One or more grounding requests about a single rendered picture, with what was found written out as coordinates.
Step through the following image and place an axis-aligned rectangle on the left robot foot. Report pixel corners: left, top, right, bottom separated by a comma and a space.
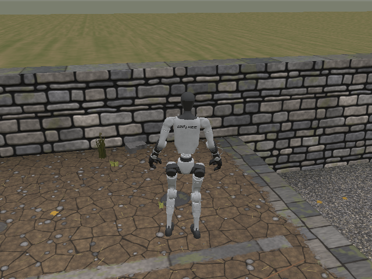
165, 222, 174, 237

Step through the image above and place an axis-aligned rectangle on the right robot hand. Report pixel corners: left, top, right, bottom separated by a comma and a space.
209, 158, 222, 171

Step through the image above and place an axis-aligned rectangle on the left robot upper arm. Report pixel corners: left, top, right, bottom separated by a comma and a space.
157, 117, 175, 148

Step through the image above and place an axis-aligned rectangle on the right robot foot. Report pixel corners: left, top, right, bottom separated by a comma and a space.
190, 224, 201, 239

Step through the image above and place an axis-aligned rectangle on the robot right forearm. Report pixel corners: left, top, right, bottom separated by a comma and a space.
209, 140, 221, 161

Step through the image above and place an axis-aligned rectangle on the robot left forearm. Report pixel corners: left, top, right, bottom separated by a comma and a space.
151, 139, 163, 159

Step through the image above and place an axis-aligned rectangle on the robot foot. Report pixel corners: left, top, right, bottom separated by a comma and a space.
190, 224, 201, 239
165, 222, 174, 237

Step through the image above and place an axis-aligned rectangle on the right robot upper arm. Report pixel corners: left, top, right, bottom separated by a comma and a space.
199, 117, 215, 149

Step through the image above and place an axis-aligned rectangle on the left robot hand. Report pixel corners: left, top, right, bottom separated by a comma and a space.
148, 156, 162, 169

